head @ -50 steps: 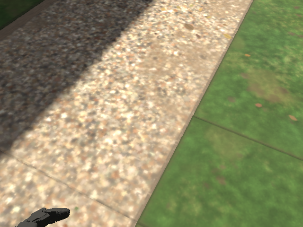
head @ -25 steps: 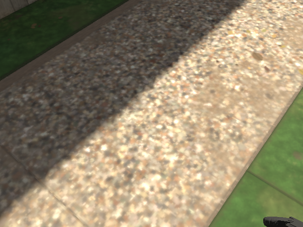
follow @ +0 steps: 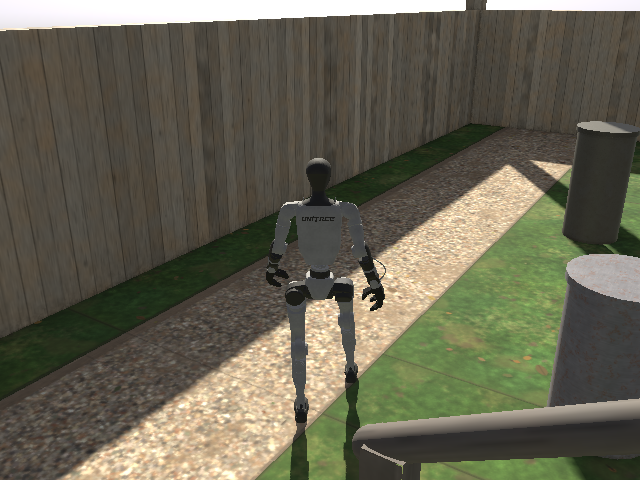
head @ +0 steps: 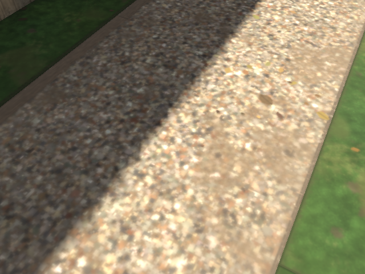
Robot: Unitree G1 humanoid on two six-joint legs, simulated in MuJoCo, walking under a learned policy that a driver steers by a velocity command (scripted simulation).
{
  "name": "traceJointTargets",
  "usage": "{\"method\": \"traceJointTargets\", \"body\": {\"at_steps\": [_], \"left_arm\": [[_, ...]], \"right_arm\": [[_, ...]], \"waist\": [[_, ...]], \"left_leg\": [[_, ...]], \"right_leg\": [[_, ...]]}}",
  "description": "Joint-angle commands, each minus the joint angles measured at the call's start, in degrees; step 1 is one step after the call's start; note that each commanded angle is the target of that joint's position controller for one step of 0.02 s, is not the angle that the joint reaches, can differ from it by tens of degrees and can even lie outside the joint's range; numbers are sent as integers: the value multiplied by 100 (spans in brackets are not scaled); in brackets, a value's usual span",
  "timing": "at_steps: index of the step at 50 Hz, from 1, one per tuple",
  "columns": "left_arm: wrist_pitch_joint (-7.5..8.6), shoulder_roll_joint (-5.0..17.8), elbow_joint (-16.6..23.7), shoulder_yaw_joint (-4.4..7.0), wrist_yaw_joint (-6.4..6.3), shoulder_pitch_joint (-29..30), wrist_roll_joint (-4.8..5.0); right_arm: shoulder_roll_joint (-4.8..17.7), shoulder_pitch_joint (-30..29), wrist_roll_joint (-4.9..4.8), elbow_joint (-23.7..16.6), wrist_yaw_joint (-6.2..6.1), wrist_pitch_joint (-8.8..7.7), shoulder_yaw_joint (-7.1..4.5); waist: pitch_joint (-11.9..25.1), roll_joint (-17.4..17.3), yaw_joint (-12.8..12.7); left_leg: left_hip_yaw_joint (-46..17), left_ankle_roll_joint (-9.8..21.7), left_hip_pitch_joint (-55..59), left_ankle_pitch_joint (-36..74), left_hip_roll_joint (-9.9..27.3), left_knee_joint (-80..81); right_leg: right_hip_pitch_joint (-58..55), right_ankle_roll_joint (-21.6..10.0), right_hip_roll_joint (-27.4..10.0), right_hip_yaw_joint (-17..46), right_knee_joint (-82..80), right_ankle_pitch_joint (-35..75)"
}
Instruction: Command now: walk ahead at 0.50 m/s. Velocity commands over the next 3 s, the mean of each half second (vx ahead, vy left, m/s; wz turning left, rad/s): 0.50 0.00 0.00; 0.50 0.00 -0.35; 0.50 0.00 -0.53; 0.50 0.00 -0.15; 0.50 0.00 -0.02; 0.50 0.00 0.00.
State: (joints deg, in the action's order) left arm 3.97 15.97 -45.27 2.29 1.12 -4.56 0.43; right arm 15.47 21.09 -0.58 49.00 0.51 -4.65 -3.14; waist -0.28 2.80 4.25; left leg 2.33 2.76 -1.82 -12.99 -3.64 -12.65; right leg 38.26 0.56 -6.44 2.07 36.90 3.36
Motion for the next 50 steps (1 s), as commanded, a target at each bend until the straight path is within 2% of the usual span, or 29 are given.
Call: {"method": "traceJointTargets", "body": {"at_steps": [1,3,5,6,7,8,9,10,11,12,13,15,17,20,23,26,28,31,32,33,34,35,36,37,38,39,41,44,50], "left_arm": [[113,320,555,34,88,719,40],[146,401,645,50,151,790,41],[171,548,593,108,170,462,30],[178,687,434,197,150,-99,10],[176,992,164,342,95,-1031,-14],[156,1562,51,479,45,-1850,-122],[113,1485,-56,457,71,-2101,-30],[105,1057,-22,324,61,-1919,35],[96,914,57,275,41,-1484,32],[90,782,117,234,41,-1118,-16],[106,621,154,188,57,-881,-77],[161,534,138,173,75,-742,-98],[218,655,46,209,54,-806,-63],[196,781,-100,248,-28,-1040,-49],[153,848,-216,257,-82,-1269,-5],[95,916,-412,277,-98,-1673,55],[18,925,-515,289,-116,-1835,84],[-66,1052,-535,352,-169,-1735,105],[-88,1074,-512,357,-178,-1608,108],[-95,912,-484,296,-178,-1591,68],[-87,542,-314,157,-175,-1605,-62],[32,-117,-230,-18,-147,-2404,24],[100,539,-337,130,-138,-2139,165],[119,842,-180,231,-138,-1610,249],[102,783,-136,238,-168,-1348,220],[60,724,-114,269,-185,-1230,149],[-93,494,-122,284,-165,-1408,159],[-256,301,52,276,-160,-1209,123],[-211,169,396,206,29,-280,74]], "right_arm": [[1006,129,-46,-145,-48,-7,-234],[1049,168,-63,-57,-75,57,-256],[1121,76,-64,-22,-100,119,-279],[1121,-39,-69,-31,-113,152,-269],[955,-22,-22,-67,-130,167,-197],[484,409,64,-255,-112,89,-31],[205,692,54,-168,-74,-38,67],[799,169,-91,-230,-27,-126,-84],[909,-295,-166,-373,-13,-173,-112],[860,-543,-107,-413,-40,-172,-111],[804,-571,-42,-407,-57,-126,-138],[579,-330,-27,-328,-70,3,-119],[477,-444,10,-370,-96,83,-102],[422,-1002,55,-534,-90,74,-82],[288,-1587,31,-661,-23,14,-22],[279,-2173,-13,-839,56,-29,9],[334,-2424,-29,-971,121,-74,1],[572,-2169,-25,-946,170,-157,-73],[693,-1738,-15,-831,152,-180,-142],[966,-896,14,-581,99,-192,-282],[1383,122,116,-434,35,-184,-399],[1766,362,127,-304,41,-116,-480],[1154,320,76,-361,36,-102,-334],[863,-71,54,-406,8,-114,-243],[724,-463,74,-433,1,-125,-194],[545,-759,93,-420,11,-136,-150],[422,-1028,148,-376,15,-190,-134],[595,-1061,145,-254,-22,-251,-208],[866,-862,119,-91,-136,-161,-292]], "waist": [[-337,-587,23],[-337,-649,-36],[-131,-769,-266],[200,-762,-598],[845,-621,-970],[1823,345,-1011],[2343,1310,-959],[1717,787,-1086],[980,491,-981],[556,140,-825],[287,131,-633],[247,267,-387],[112,187,-324],[-49,42,-442],[-170,44,-647],[-323,9,-878],[-409,24,-888],[-256,179,-612],[-29,207,-333],[551,108,40],[1507,-500,399],[2222,-2126,9],[2039,-1600,227],[1191,-1267,216],[774,-911,55],[420,-861,-94],[202,-998,-368],[-49,-742,-476],[-326,-533,-211]], "left_leg": [[-754,870,-56,1333,1650,315],[-827,789,328,1626,1823,62],[-802,661,529,2560,1841,-376],[-616,542,461,3472,1651,-1025],[-376,368,-62,3515,1339,-2165],[-46,10,-2007,1728,719,-4330],[-563,-160,-3463,-2015,5,-5606],[-948,-84,-4132,-1964,351,-6158],[-752,-19,-4340,-1408,649,-6075],[-619,-30,-4156,-921,880,-5777],[-628,-54,-3849,-599,1055,-5461],[-638,-124,-3337,-314,1177,-5171],[-588,-236,-3436,-13,1217,-4819],[-554,-353,-3755,899,1228,-3851],[-378,-343,-3518,1725,1054,-2753],[-304,-321,-3422,1890,900,-2137],[-384,-263,-3487,1647,823,-1827],[-410,-120,-2899,1096,683,-1514],[-282,-29,-2222,983,551,-1362],[-251,136,-934,1036,559,-1389],[-1283,484,820,1103,1594,-1646],[-3789,1336,2563,35,2851,-1035],[-4116,1244,2293,-850,2725,-607],[-3199,968,1587,-825,2553,-500],[-2564,830,837,-385,2344,-341],[-2051,760,210,28,2146,-138],[-1351,706,-466,487,1960,224],[-684,805,-704,1106,1993,508],[462,657,-431,1508,1820,618]], "right_leg": [[-103,-90,154,-106,-469,73],[-109,-238,204,-98,-676,-341],[-695,-401,380,-258,-826,-752],[-1528,-533,571,-449,-988,-738],[-2965,-741,444,-328,-854,-532],[-5266,-1453,-974,1636,-726,-633],[-6192,-1972,-1624,3734,-1586,-1608],[-5800,-1721,-1451,3448,-1825,-2292],[-4984,-1514,-1281,2689,-1965,-2129],[-4179,-1429,-1066,2151,-2144,-1702],[-3547,-1373,-871,1746,-2347,-1280],[-2975,-1398,-698,1329,-2677,-903],[-2779,-1470,-665,979,-2881,-481],[-2917,-1400,-568,569,-2996,-87],[-2967,-1222,-382,174,-3030,-96],[-3280,-1211,-502,216,-2928,-286],[-3633,-1190,-665,397,-2697,-231],[-3902,-1050,-831,679,-2212,176],[-3829,-956,-712,621,-1757,798],[-3486,-788,-372,415,-796,1128],[-2392,-550,70,114,975,-215],[-230,-209,956,-61,2855,-3505],[330,-214,660,575,3573,-3705],[650,-262,407,503,3700,-3206],[477,-249,150,385,3556,-2708],[288,-231,5,383,3278,-2378],[-229,-208,-172,398,3021,-2037],[-21,-124,-239,395,2664,-1617],[-33,-123,-119,-27,845,-142]]}}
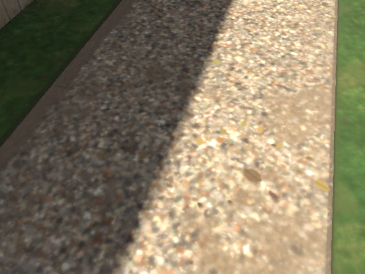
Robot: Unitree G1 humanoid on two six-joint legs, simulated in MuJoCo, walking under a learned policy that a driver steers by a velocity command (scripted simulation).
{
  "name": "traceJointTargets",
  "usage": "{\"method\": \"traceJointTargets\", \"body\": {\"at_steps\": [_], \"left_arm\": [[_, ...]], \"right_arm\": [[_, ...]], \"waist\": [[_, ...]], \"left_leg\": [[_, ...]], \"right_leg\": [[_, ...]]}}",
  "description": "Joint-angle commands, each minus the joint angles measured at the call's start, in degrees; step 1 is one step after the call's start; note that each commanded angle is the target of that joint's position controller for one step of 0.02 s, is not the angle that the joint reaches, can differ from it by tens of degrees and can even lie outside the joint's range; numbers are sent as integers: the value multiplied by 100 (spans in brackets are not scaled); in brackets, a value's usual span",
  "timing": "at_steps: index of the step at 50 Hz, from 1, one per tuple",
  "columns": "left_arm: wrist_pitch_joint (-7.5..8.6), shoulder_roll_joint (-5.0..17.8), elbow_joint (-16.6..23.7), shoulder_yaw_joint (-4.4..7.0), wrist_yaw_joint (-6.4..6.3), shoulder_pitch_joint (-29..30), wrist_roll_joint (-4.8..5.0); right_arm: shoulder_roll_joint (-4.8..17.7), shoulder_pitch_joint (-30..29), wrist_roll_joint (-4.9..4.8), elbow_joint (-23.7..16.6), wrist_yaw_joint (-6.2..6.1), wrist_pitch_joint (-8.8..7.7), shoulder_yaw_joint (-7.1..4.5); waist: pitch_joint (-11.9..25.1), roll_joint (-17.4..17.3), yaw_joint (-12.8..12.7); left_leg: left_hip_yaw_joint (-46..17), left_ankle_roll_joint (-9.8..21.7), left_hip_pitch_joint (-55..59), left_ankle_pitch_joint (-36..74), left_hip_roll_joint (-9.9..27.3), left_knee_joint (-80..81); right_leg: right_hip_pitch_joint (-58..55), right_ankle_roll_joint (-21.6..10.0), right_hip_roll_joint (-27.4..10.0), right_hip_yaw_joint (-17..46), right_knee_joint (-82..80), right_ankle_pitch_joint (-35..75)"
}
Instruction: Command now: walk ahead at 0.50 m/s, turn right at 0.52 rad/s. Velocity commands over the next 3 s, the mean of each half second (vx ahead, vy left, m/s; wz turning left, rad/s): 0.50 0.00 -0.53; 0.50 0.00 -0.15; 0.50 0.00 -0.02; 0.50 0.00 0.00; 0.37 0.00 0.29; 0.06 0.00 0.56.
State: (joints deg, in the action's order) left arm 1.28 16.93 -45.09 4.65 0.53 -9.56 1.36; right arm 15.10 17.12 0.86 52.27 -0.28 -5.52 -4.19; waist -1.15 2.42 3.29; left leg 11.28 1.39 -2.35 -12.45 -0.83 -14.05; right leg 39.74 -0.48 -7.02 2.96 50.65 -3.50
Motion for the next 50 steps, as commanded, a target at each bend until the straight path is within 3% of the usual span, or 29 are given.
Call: {"method": "traceJointTargets", "body": {"at_steps": [1,5,7,8,9,10,11,12,13,14,15,16,17,20,25,30,33,34,35,36,37,38,39,40,41,43,45,47,50], "left_arm": [[62,52,461,-47,124,426,-24],[39,137,777,-43,240,901,-19],[16,299,848,39,270,730,-27],[-2,438,797,122,265,361,-20],[-9,657,606,266,240,-425,3],[-49,1082,321,488,142,-1435,16],[-55,1792,269,617,49,-1504,71],[70,1615,533,498,105,-1539,-2],[167,1175,491,367,144,-1407,-48],[228,995,493,314,139,-1156,-32],[244,795,563,254,126,-720,-29],[250,604,666,184,103,-425,-77],[251,574,735,161,80,-320,-118],[284,746,701,199,-28,-469,-73],[269,724,492,171,-127,-877,-67],[251,759,200,171,-114,-1304,-39],[174,827,115,198,-152,-1323,-57],[148,844,134,197,-156,-1211,-54],[130,745,168,150,-152,-1138,-73],[124,540,300,47,-155,-1089,-148],[217,69,328,-83,-129,-1895,-53],[287,419,277,-54,-119,-1712,1],[325,745,402,35,-96,-1122,82],[351,721,499,15,-100,-733,51],[363,668,551,29,-96,-513,-39],[315,513,503,39,-86,-687,-75],[263,342,499,-1,-91,-712,-86],[255,273,625,-38,-103,-354,-120],[299,155,723,-96,-61,161,-118]], "right_arm": [[953,-370,-46,-383,-68,-47,-203],[1126,-94,-169,-245,-69,114,-277],[1284,-189,-228,-268,-84,195,-325],[1358,-255,-259,-290,-96,241,-348],[1363,-377,-289,-319,-100,290,-342],[1209,-321,-216,-362,-114,278,-275],[392,56,57,-668,-69,173,-32],[499,-150,-97,-798,0,-81,26],[885,-814,-343,-964,62,-231,-73],[839,-948,-338,-1000,61,-316,-46],[838,-917,-189,-907,12,-334,-67],[924,-827,-102,-855,-6,-281,-122],[933,-753,-86,-849,10,-199,-143],[681,-869,-7,-912,5,-37,-95],[403,-1768,-56,-1108,100,-48,54],[593,-2295,-125,-1322,214,-131,44],[725,-2047,-126,-1306,261,-186,2],[817,-1671,-118,-1208,252,-203,-51],[1003,-966,-87,-998,226,-216,-154],[1288,18,-12,-850,200,-221,-227],[1705,633,-3,-638,218,-159,-358],[1180,668,-176,-586,258,-141,-216],[915,256,-199,-659,238,-117,-129],[824,-127,-125,-755,213,-71,-84],[698,-362,-72,-774,211,-50,-34],[595,-494,-10,-769,205,-77,20],[703,-417,-71,-692,187,-107,0],[879,-311,-95,-617,138,-101,-45],[954,-136,-139,-527,87,-42,-56]], "waist": [[-300,-457,-34],[-448,-483,57],[-225,-648,-160],[37,-743,-402],[432,-675,-874],[955,-365,-1313],[1209,1225,-780],[2205,911,-867],[1579,394,-1056],[1039,193,-882],[704,-133,-612],[557,-76,-400],[510,1,-283],[357,-86,-232],[75,174,-648],[-186,211,-864],[-149,376,-687],[40,416,-456],[534,316,-114],[1391,-99,292],[2131,-1771,51],[1982,-1665,212],[1067,-1135,233],[633,-672,112],[245,-516,-16],[204,-737,-265],[178,-756,-329],[75,-638,-273],[4,-593,-111]], "left_leg": [[-338,783,-246,1470,1583,743],[-97,655,570,2027,1816,370],[72,531,803,3697,1842,-272],[153,466,824,4628,1805,-897],[310,328,584,5023,1627,-1967],[357,72,-478,4047,1393,-3508],[208,-320,-3040,-833,431,-5626],[-1326,-328,-3974,-2307,-138,-6610],[-1617,-178,-4559,-1803,178,-6658],[-1586,-51,-4527,-1295,430,-6232],[-1601,-55,-4140,-936,650,-5714],[-1633,-77,-3688,-704,782,-5330],[-1640,-123,-3397,-575,812,-5130],[-1468,-377,-3275,-113,735,-4299],[-1301,-466,-2897,1847,482,-2267],[-1364,-212,-3147,1735,390,-1564],[-1270,44,-2943,1033,298,-1375],[-1112,168,-2405,921,151,-1236],[-1055,353,-1372,1091,109,-1194],[-1948,739,244,1206,924,-1417],[-4502,1654,2283,-35,2138,-966],[-5475,1643,2359,-1285,2240,-293],[-4708,1372,1639,-1524,2089,-196],[-4044,1213,884,-1096,1869,-113],[-3579,1188,214,-534,1656,54],[-3048,1142,-376,260,1391,284],[-2670,1230,-577,806,1351,467],[-2377,1274,-581,1269,1346,613],[-1835,1082,-550,1598,1108,662]], "right_leg": [[-175,-47,-35,-217,-747,578],[-53,-264,104,-483,-1282,52],[-559,-473,406,-780,-1349,-527],[-1099,-604,640,-954,-1347,-803],[-2144,-788,928,-1087,-1669,-632],[-3853,-1032,920,-650,-1877,-419],[-5633,-1887,-539,2217,-2256,-933],[-6297,-2530,-1264,4602,-3290,-1867],[-6014,-2162,-1148,3935,-3512,-1554],[-5281,-1944,-908,3133,-3448,-1111],[-4457,-1746,-659,2524,-3439,-545],[-3847,-1650,-476,2109,-3532,-8],[-3488,-1640,-395,1978,-3655,240],[-2973,-1658,-247,1474,-3840,842],[-2696,-1240,106,802,-3925,324],[-3509,-1190,-336,1172,-3610,120],[-4038,-1063,-555,1338,-3224,960],[-4066,-973,-446,1235,-2839,1810],[-3921,-835,-134,987,-2009,2511],[-3043,-629,221,713,-494,1649],[-816,-140,1165,265,1607,-1492],[49,-150,1100,733,2247,-2916],[461,-190,781,686,2446,-2498],[360,-205,488,425,2256,-2027],[245,-182,306,313,1862,-1712],[-289,-141,81,270,1397,-1385],[-324,-45,6,149,1007,-1265],[-101,74,-47,71,408,-792],[-236,123,32,-67,-705,235]]}}
Over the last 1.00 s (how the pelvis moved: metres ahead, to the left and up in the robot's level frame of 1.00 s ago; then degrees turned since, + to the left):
0.55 -0.01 0.00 -13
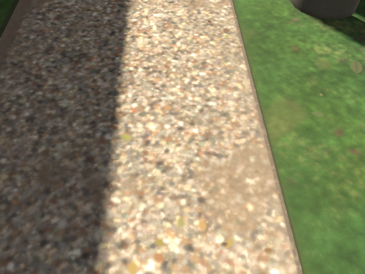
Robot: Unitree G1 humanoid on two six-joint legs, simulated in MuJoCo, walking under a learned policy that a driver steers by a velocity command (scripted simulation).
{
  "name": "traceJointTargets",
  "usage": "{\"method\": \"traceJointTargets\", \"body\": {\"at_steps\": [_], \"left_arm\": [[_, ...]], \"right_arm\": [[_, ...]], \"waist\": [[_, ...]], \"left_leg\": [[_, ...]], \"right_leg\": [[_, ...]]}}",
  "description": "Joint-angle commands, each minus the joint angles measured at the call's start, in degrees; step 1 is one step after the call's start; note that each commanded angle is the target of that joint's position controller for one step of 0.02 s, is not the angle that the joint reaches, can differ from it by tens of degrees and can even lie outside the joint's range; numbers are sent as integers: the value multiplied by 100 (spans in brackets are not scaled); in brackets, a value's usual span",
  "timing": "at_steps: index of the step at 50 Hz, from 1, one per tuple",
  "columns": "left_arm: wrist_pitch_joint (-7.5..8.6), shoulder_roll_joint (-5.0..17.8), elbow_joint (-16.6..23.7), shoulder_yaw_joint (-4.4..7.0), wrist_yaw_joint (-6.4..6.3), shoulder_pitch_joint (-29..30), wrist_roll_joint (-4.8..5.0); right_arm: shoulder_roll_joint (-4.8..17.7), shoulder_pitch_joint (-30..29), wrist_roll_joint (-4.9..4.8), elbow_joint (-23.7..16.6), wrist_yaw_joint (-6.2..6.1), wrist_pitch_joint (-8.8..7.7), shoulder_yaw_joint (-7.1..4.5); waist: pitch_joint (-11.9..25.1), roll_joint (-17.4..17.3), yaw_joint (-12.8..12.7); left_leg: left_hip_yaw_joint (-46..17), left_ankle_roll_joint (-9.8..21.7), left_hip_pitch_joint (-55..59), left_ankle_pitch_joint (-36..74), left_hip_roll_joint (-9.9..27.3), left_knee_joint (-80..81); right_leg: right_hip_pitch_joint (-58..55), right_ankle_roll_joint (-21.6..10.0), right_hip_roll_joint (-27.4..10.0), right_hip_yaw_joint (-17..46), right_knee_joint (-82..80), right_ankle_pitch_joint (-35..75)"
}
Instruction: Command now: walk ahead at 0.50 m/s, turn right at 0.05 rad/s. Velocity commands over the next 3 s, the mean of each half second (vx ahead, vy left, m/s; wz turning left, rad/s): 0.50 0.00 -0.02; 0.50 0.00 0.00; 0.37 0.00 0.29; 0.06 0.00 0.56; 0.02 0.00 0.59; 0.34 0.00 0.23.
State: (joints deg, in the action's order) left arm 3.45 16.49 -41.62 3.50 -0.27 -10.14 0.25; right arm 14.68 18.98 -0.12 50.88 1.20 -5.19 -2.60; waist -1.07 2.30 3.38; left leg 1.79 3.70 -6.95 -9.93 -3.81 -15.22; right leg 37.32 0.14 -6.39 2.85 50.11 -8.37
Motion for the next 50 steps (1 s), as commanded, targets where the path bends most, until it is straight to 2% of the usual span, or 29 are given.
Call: {"method": "traceJointTargets", "body": {"at_steps": [1,4,7,9,10,11,12,13,14,15,16,17,18,20,22,25,28,33,36,37,38,39,40,41,42,43,45,47,50], "left_arm": [[101,157,417,-2,41,416,3],[143,140,561,-30,120,956,57],[183,220,719,-21,216,1290,83],[205,349,720,20,259,1153,75],[213,473,639,81,255,816,57],[212,680,408,200,224,64,33],[197,999,166,322,167,-943,-18],[157,1610,54,461,134,-1534,-89],[125,1184,3,348,146,-1674,1],[119,907,35,234,137,-1255,25],[110,769,95,182,127,-848,16],[113,620,106,132,148,-521,-18],[147,478,125,87,164,-308,-63],[215,486,74,99,185,-186,-50],[272,615,-42,136,165,-261,-35],[252,716,-213,159,92,-489,-20],[213,830,-383,178,44,-768,25],[80,929,-718,218,8,-1203,94],[-19,1028,-786,255,-31,-1089,100],[-56,994,-780,235,-43,-992,95],[-69,792,-722,145,-61,-1037,31],[27,217,-579,-42,-14,-1667,-17],[152,231,-675,-63,9,-1593,-2],[248,752,-548,79,57,-1125,160],[290,778,-424,76,63,-695,223],[283,732,-381,83,37,-462,151],[155,582,-462,108,7,-642,67],[48,393,-498,78,-13,-712,37],[32,352,-329,65,-24,-184,-18]], "right_arm": [[1017,-223,-62,-345,-71,-60,-214],[1072,155,-99,-180,-81,0,-215],[1112,350,-115,-46,-99,106,-231],[1201,311,-123,-11,-130,171,-266],[1262,211,-127,-23,-145,196,-282],[1217,117,-127,-45,-157,224,-259],[1011,82,-44,-156,-171,217,-165],[387,716,15,-311,-130,100,40],[575,626,-39,-211,-82,-31,16],[1038,107,-195,-367,-36,-104,-117],[1026,-292,-219,-467,-33,-130,-111],[960,-465,-137,-493,-49,-113,-121],[913,-388,-83,-458,-66,-51,-150],[669,-159,-63,-375,-81,85,-112],[603,-353,-20,-453,-112,152,-101],[531,-944,18,-623,-93,125,-75],[414,-1562,-15,-773,-28,64,-17],[517,-2186,-73,-1055,110,5,-12],[731,-1779,-61,-999,150,-34,-94],[898,-1128,-43,-803,125,-39,-200],[1221,-167,-12,-542,71,-33,-340],[1807,517,77,-433,32,8,-487],[1475,690,-38,-367,46,46,-401],[1193,348,-70,-415,39,45,-288],[1042,-63,-39,-517,21,49,-245],[888,-418,13,-554,31,41,-200],[660,-749,90,-590,49,-13,-135],[736,-720,49,-523,47,-75,-161],[913,-493,31,-376,-32,-81,-214]], "waist": [[-38,-578,-46],[-162,-569,170],[-270,-614,186],[-169,-700,8],[42,-762,-222],[507,-694,-629],[1282,-474,-1040],[2169,868,-899],[2513,1170,-1000],[1539,753,-976],[936,392,-835],[491,132,-659],[319,214,-448],[265,302,-237],[126,205,-199],[-33,82,-351],[-150,61,-582],[-296,88,-735],[-28,238,-418],[361,201,-61],[1078,0,306],[2004,-1188,208],[2377,-1744,308],[1595,-1316,319],[982,-966,199],[500,-656,39],[277,-830,-305],[207,-765,-415],[24,-562,-336]], "left_leg": [[-751,796,-88,1361,1346,776],[-680,757,147,1246,1435,699],[-789,697,743,1485,1718,424],[-812,594,1043,2089,1843,88],[-727,520,1076,2938,1791,-315],[-505,385,902,3661,1553,-1165],[-304,195,17,3002,1284,-2520],[-3,-230,-2361,391,365,-4822],[-736,-229,-3229,-2315,158,-5656],[-805,-154,-3749,-2066,520,-5995],[-621,-124,-3732,-1531,806,-5786],[-532,-162,-3548,-1153,983,-5404],[-577,-195,-3187,-865,1149,-5102],[-536,-302,-2769,-612,1211,-4835],[-507,-416,-2931,-217,1242,-4417],[-464,-497,-3124,789,1216,-3328],[-277,-477,-2833,1560,1010,-2274],[-321,-272,-2980,1245,863,-1536],[-127,-28,-2268,612,637,-1315],[62,111,-1346,623,448,-1183],[-219,345,186,823,739,-1399],[-2589,1214,2567,158,2201,-1325],[-4293,1520,3019,-632,2606,-394],[-3745,1250,2456,-1185,2459,-229],[-3024,1068,1653,-1052,2265,-118],[-2477,995,818,-637,2050,96],[-1877,906,-91,26,1758,438],[-1494,998,-381,508,1695,681],[-1083,1012,-279,1051,1648,847]], "right_leg": [[-118,60,32,-120,-1005,1011],[-282,43,191,-236,-1633,1386],[-131,-110,274,-209,-1984,1004],[-416,-268,364,-247,-2154,574],[-954,-376,509,-374,-2245,431],[-2030,-546,656,-522,-2395,549],[-3708,-843,136,-19,-2100,774],[-6028,-1751,-1349,2495,-2254,72],[-6226,-1984,-1660,3899,-3048,-622],[-5506,-1687,-1444,3148,-3193,-966],[-4639,-1511,-1197,2409,-3336,-735],[-3843,-1429,-964,1902,-3560,-336],[-3299,-1347,-776,1546,-3762,19],[-2754,-1405,-650,1167,-4072,403],[-2600,-1469,-615,833,-4249,754],[-2705,-1358,-478,413,-4342,979],[-2770,-1200,-358,94,-4357,897],[-3722,-1105,-759,208,-3974,996],[-4099,-924,-834,198,-3333,2244],[-4000,-795,-604,-5,-2564,3086],[-3333,-610,-295,-250,-1296,2774],[-1034,-169,507,-575,986,766],[11,-93,965,98,2033,-2428],[618,-198,601,386,2508,-2296],[708,-271,293,200,2378,-1797],[550,-262,74,82,1994,-1353],[-136,-216,-171,139,1495,-868],[-253,-111,-215,80,1190,-628],[136,49,-245,52,289,215]]}}
Over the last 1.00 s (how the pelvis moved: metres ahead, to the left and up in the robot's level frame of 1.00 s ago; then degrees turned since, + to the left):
0.57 -0.10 0.00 -19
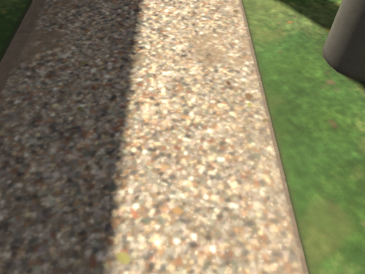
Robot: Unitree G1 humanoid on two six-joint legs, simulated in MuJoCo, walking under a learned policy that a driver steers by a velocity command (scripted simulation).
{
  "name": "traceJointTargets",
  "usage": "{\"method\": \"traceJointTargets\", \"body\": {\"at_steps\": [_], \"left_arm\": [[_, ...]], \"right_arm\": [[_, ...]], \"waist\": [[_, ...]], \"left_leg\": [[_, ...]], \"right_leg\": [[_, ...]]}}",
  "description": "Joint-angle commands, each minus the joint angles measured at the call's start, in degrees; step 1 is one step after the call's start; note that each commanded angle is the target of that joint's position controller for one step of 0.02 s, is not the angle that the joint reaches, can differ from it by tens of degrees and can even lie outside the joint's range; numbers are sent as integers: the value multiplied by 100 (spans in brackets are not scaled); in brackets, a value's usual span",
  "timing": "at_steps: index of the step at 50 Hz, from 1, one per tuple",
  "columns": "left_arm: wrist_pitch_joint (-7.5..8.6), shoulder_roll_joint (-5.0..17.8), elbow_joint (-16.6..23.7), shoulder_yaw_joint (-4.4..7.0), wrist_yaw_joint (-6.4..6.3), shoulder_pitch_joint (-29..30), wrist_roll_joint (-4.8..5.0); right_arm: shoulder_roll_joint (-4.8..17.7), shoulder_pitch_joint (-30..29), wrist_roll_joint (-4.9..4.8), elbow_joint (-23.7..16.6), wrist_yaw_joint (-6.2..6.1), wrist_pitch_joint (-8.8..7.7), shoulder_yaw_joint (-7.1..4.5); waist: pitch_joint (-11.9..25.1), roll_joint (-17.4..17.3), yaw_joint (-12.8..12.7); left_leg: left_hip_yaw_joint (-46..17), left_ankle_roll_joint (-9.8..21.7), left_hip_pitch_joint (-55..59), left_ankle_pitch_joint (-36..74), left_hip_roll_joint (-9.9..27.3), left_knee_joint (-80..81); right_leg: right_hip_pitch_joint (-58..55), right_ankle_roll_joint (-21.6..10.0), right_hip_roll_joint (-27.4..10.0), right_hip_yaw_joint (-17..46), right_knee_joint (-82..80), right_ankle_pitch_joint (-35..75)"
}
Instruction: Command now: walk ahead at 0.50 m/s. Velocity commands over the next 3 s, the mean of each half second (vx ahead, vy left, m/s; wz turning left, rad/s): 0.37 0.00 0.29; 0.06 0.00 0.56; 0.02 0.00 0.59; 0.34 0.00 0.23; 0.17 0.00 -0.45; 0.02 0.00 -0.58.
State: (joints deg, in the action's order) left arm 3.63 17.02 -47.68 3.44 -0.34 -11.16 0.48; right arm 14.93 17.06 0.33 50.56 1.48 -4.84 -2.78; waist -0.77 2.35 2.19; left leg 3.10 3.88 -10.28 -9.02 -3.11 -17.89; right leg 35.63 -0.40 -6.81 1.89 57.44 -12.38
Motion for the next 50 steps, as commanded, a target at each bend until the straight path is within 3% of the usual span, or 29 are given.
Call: {"method": "traceJointTargets", "body": {"at_steps": [1,4,7,9,11,12,13,14,15,16,17,19,21,23,25,30,33,35,36,37,38,39,40,41,42,44,50], "left_arm": [[31,258,315,57,-1,87,-44],[92,125,465,-5,63,737,-25],[149,142,643,-22,142,1274,18],[207,237,727,-7,204,1434,33],[263,423,685,54,224,1230,3],[293,534,584,112,207,861,-42],[323,782,381,230,165,162,-115],[336,1196,280,332,108,-656,-254],[225,1543,248,403,87,-808,-210],[147,1038,374,276,78,-835,-151],[108,746,426,183,43,-487,-129],[60,479,411,103,4,139,-122],[68,427,378,104,18,546,-222],[77,564,349,159,-10,766,-230],[52,682,304,208,-74,835,-185],[-126,871,190,263,-138,865,-73],[-240,1022,117,317,-106,804,42],[-306,986,57,322,-97,798,129],[-331,818,-87,295,-69,451,96],[-340,527,-4,214,-40,421,-120],[-335,416,291,167,-62,668,-217],[-338,661,292,230,-70,972,-157],[-339,659,319,242,-81,1034,-22],[-344,624,204,252,-140,918,-21],[-356,752,183,294,-192,925,-78],[-356,715,158,308,-193,831,-81],[-343,499,192,215,-148,957,-38]], "right_arm": [[905,-238,-27,-307,-85,-99,-199],[969,58,-89,-171,-138,-59,-210],[1029,453,-150,11,-163,26,-232],[1066,524,-178,64,-194,93,-261],[1113,450,-170,74,-233,154,-298],[1127,354,-161,56,-248,195,-309],[1028,316,-141,4,-258,217,-274],[728,244,-31,-235,-268,210,-165],[44,1225,-28,-246,-241,148,33],[647,1086,-132,-192,-254,131,-110],[974,540,-250,-347,-274,166,-229],[877,236,-178,-417,-342,333,-278],[635,416,-184,-453,-363,578,-293],[497,300,-160,-627,-374,701,-287],[482,102,-117,-782,-334,731,-284],[600,-490,-104,-1094,-139,783,-321],[707,-712,-100,-1290,-49,861,-382],[735,-555,-77,-1280,-34,867,-431],[949,-338,-43,-1232,-97,851,-521],[1622,-41,-26,-1256,-218,812,-701],[1932,-128,97,-1396,-219,737,-693],[1616,-48,94,-1404,-144,594,-619],[1507,-224,58,-1388,-145,487,-576],[1390,-512,-26,-1415,-180,447,-558],[1218,-747,-105,-1463,-225,466,-498],[1167,-852,-48,-1535,-296,506,-453],[1304,-816,-76,-1580,-382,578,-501]], "waist": [[-37,-555,-172],[-173,-534,59],[-308,-517,226],[-338,-575,190],[-250,-691,-6],[-36,-750,-230],[469,-698,-544],[1405,-191,-819],[2389,1421,-462],[2718,1062,-676],[1900,767,-675],[967,380,-372],[619,591,-56],[449,572,34],[527,462,17],[509,371,-152],[397,387,-175],[400,281,-33],[477,-93,-12],[578,-1483,-59],[737,-2240,-96],[1056,-1312,173],[916,-1101,38],[816,-788,-117],[736,-789,-191],[830,-919,-310],[772,-1006,-185]], "left_leg": [[-1043,926,94,1042,1501,1127],[-720,770,98,1017,1316,1143],[-900,777,438,861,1448,946],[-1095,723,748,873,1609,684],[-1282,583,942,1364,1672,269],[-1236,452,967,2100,1538,-222],[-1057,233,771,2608,1176,-1093],[-798,-60,-219,1408,718,-2652],[-409,-485,-2354,-2621,-97,-4718],[-1111,-528,-2588,-3030,102,-5430],[-996,-532,-2963,-2753,329,-5625],[-752,-629,-2777,-2112,720,-5306],[-613,-675,-2016,-1764,831,-4989],[-508,-713,-1926,-1456,852,-4516],[-483,-676,-1826,-917,920,-3915],[-208,-512,-1383,-337,833,-2749],[-67,-347,-1288,-664,749,-2174],[124,-137,-750,-179,537,-1304],[-107,61,-189,614,495,-809],[-1643,511,687,2914,1557,-465],[-3322,1719,1136,3507,2577,-343],[-3087,1786,1082,3215,2413,-271],[-2568,1487,971,2897,2111,-270],[-2250,1160,820,2405,1834,-293],[-2140,1000,658,2213,1745,-257],[-2025,980,347,2303,1577,-212],[-2261,964,153,1309,1389,-197]], "right_leg": [[302,120,-174,115,-828,956],[-4,131,31,-73,-1908,1735],[-79,151,215,-67,-2510,1790],[-122,87,269,43,-2823,1568],[-537,-14,370,67,-3051,1233],[-1096,-109,498,-50,-3226,1206],[-2188,-275,509,-138,-3324,1657],[-3891,-611,-409,601,-2812,3277],[-6004,-1594,-2034,2525,-2744,4151],[-5734,-1571,-1891,2909,-3077,3600],[-5076,-1360,-1674,2028,-3191,3498],[-3575,-1204,-1289,1073,-3542,3376],[-2399,-1204,-1080,466,-4030,2904],[-2057,-1309,-1130,103,-4320,2761],[-2139,-1318,-1167,-179,-4406,2637],[-2420,-1157,-1191,-690,-4369,1869],[-2777,-976,-1349,-673,-4016,1573],[-2767,-636,-1199,-857,-3424,1350],[-2547,-298,-907,-1068,-2777,957],[-1444,213,-246,-1592,-1073,-358],[79,569,630,-1054,387,-2795],[209,499,562,-162,1116,-2725],[315,378,484,-4,1190,-2250],[331,330,377,87,978,-1780],[288,326,332,145,755,-1472],[-134,360,480,132,669,-1091],[-687,513,703,236,-985,-729]]}}
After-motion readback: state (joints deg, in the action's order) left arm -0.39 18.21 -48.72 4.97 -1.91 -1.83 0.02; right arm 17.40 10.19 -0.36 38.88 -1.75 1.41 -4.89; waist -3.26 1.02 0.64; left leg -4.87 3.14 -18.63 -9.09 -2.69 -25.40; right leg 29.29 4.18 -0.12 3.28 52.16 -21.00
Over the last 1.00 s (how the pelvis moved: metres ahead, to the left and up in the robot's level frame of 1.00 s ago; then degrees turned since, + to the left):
0.57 0.01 0.00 0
